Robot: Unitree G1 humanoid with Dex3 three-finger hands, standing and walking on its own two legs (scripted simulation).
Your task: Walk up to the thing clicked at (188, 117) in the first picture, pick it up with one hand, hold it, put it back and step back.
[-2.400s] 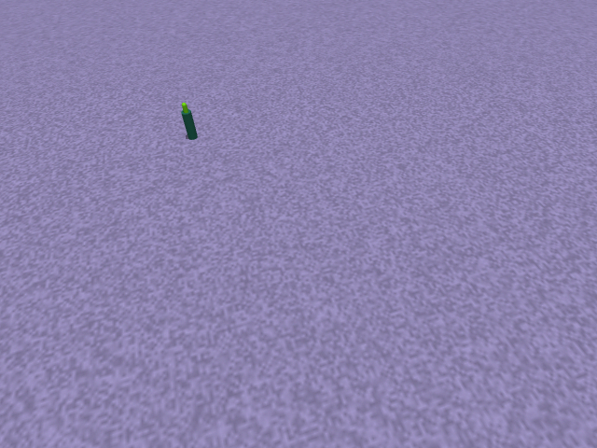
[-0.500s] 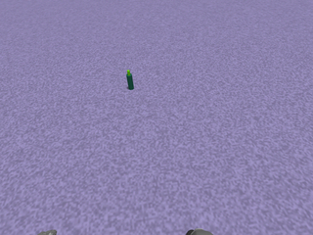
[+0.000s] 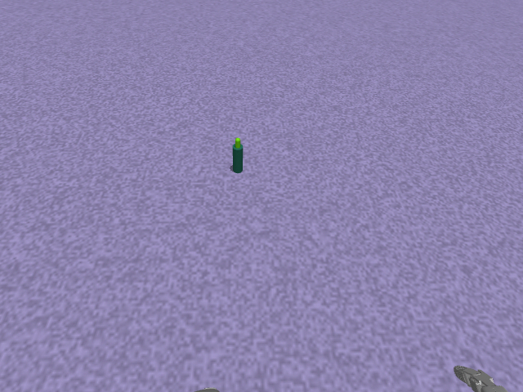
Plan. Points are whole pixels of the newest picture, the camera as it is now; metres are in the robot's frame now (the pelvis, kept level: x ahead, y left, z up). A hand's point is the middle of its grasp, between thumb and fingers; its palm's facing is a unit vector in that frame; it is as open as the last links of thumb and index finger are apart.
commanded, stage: walk up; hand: left
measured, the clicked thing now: (237, 154) +1.31 +0.13 -0.64
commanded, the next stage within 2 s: none
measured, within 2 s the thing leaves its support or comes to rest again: neither
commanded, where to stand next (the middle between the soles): +0.97 -0.08 m, yaw -1 degrees
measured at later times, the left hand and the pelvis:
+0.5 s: hand (171, 259) +0.38 +0.20 -0.11, palm faces -0.06 -0.92 -0.38, open 7.4 cm; pelvis +0.25 -0.06 +0.01, yaw -2 degrees
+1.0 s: hand (162, 215) +0.52 +0.25 -0.14, palm faces -0.08 -0.94 -0.33, open 7.4 cm; pelvis +0.47 -0.02 +0.02, yaw -2 degrees
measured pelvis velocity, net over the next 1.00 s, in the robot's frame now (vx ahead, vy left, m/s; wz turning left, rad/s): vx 0.47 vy -0.02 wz -0.04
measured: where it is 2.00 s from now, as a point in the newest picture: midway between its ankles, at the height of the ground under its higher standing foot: (277, 239)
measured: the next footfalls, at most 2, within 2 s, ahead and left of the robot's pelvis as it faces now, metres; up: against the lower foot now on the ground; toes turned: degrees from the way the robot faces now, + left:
right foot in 0.36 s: +0.36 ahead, -0.17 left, +0.00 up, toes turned -7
left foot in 0.80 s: +0.55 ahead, +0.09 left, +0.00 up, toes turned +4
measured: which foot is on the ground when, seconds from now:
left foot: down 0.00-0.40, up 0.42-0.78, down 0.80-1.00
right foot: up 0.00-0.34, down 0.36-0.84, up 0.86-1.00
